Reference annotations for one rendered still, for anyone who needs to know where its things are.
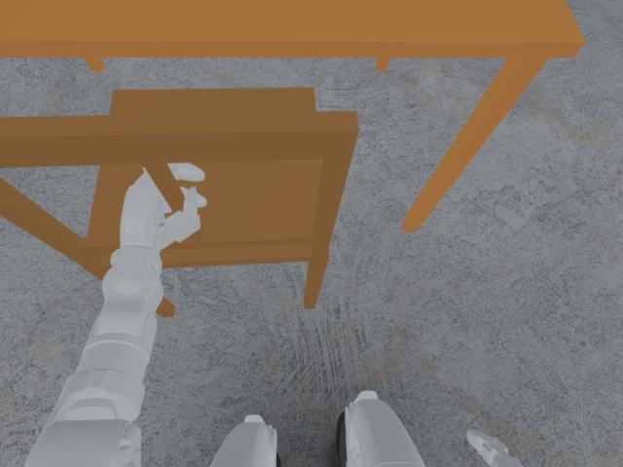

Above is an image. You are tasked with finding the robot left shin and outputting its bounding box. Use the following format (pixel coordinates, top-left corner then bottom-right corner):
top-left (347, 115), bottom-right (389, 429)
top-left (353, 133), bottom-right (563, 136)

top-left (244, 414), bottom-right (265, 423)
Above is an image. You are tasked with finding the chair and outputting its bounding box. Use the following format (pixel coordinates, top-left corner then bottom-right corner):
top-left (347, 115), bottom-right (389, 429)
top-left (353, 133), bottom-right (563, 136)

top-left (0, 88), bottom-right (359, 317)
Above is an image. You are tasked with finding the left robot forearm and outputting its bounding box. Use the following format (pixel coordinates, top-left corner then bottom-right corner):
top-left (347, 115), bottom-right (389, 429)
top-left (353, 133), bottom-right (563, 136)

top-left (23, 246), bottom-right (164, 467)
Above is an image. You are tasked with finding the robot right hand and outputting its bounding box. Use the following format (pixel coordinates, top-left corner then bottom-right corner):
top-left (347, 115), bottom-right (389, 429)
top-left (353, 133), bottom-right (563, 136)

top-left (467, 429), bottom-right (523, 467)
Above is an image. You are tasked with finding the robot left upper arm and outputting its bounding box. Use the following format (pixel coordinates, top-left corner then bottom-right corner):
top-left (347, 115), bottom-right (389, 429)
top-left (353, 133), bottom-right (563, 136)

top-left (30, 419), bottom-right (141, 467)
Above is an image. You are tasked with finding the robot left hand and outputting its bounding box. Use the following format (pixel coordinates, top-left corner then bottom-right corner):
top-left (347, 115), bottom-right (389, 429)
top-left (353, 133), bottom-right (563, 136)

top-left (120, 162), bottom-right (207, 255)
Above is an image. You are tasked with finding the table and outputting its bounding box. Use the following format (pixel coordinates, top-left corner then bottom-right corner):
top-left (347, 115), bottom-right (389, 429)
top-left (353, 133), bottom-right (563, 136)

top-left (0, 0), bottom-right (586, 233)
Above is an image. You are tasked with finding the right robot thigh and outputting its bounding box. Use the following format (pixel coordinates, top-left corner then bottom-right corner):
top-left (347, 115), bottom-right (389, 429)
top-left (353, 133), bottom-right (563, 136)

top-left (345, 399), bottom-right (425, 467)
